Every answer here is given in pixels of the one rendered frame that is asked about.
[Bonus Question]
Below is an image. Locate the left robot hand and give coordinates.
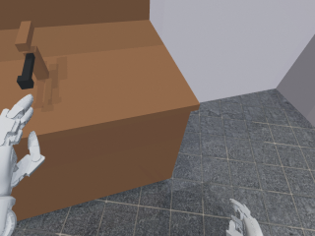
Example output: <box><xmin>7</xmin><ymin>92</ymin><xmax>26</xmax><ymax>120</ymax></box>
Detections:
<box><xmin>0</xmin><ymin>94</ymin><xmax>45</xmax><ymax>197</ymax></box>

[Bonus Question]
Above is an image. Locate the tap lever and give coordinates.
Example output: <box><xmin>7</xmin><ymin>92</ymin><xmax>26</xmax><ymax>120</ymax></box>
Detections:
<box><xmin>17</xmin><ymin>53</ymin><xmax>35</xmax><ymax>89</ymax></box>

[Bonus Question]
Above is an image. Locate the counter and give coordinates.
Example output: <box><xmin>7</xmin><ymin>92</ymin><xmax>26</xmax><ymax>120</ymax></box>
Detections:
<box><xmin>0</xmin><ymin>0</ymin><xmax>200</xmax><ymax>221</ymax></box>

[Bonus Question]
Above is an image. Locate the left robot forearm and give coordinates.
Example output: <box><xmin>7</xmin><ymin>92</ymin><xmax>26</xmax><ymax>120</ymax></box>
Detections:
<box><xmin>0</xmin><ymin>196</ymin><xmax>17</xmax><ymax>236</ymax></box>

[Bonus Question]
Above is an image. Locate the right robot hand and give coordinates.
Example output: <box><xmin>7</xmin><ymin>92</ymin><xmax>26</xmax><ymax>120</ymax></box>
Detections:
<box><xmin>225</xmin><ymin>199</ymin><xmax>264</xmax><ymax>236</ymax></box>

